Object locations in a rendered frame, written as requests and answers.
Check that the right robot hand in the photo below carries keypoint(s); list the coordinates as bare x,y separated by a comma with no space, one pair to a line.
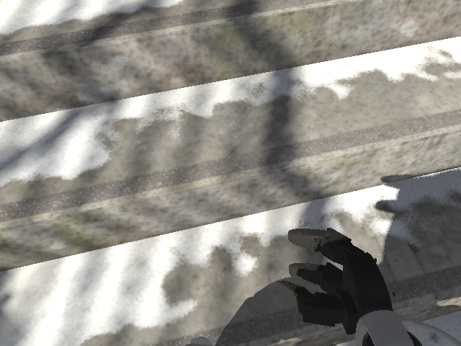
357,290

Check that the right robot forearm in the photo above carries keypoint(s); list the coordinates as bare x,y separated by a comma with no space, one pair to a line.
383,328

